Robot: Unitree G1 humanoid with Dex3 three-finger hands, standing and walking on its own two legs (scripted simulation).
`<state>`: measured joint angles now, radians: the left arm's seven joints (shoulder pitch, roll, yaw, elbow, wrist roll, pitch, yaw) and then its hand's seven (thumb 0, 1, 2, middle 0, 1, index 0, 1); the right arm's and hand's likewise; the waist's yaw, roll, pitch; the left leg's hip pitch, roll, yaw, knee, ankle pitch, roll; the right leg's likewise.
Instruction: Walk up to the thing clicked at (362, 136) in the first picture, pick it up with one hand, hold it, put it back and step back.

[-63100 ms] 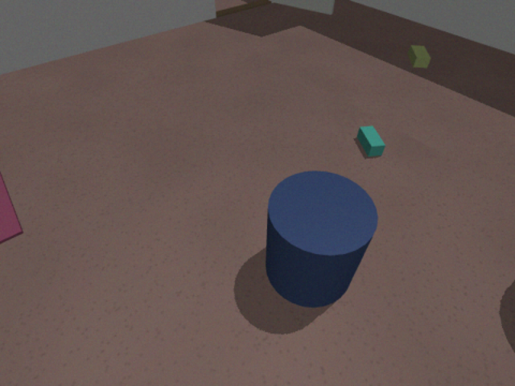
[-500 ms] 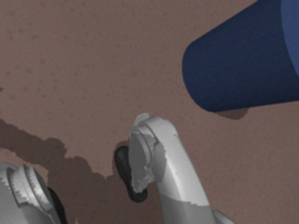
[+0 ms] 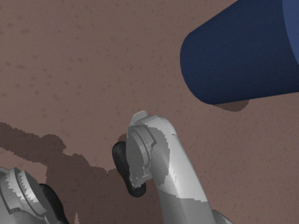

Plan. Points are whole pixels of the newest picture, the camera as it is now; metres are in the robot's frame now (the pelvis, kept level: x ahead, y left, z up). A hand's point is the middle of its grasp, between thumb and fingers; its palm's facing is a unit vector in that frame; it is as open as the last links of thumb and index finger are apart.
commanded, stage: close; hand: left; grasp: from above
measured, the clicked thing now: out of the picture +0.47 +0.35 -0.28
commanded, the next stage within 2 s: settle in 1.28 s
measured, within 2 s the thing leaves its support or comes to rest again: leaves its support in 1.76 s
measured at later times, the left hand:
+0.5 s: hand out of the picture +0.46 +0.34 -0.25, palm faces -0.31 -0.32 -0.89, open 12.7 cm
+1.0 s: hand out of the picture +0.46 +0.34 -0.25, palm faces -0.32 -0.31 -0.90, open 11.8 cm
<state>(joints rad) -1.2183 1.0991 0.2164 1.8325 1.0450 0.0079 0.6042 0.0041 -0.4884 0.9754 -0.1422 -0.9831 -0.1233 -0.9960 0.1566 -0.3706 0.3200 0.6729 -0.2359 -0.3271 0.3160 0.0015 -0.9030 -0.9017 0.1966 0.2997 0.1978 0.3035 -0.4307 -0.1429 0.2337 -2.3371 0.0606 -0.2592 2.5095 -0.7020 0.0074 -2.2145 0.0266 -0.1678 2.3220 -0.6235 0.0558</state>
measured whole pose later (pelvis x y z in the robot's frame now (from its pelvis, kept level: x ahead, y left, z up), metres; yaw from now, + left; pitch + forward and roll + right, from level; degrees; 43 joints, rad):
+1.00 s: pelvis +0.00 +0.00 +0.00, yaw -1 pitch +28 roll -15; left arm -1.24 1.11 0.22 1.87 1.07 0.02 0.64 0.00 -0.28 0.82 -0.40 -0.86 -0.44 -0.86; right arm 0.16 -0.39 0.34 0.63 -0.24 -0.32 0.31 0.00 -0.90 -0.90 0.20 0.30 0.20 0.30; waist -0.46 -0.15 0.24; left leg -2.33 0.07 -0.26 2.50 -0.70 0.02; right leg -2.20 0.03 -0.17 2.30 -0.61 0.06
